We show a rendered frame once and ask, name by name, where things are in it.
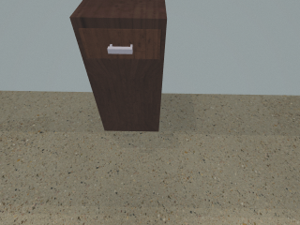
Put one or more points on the drawer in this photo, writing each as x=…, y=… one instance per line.
x=145, y=42

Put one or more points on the handle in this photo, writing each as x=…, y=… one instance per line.
x=120, y=49

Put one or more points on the cabinet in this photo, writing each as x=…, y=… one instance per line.
x=127, y=91

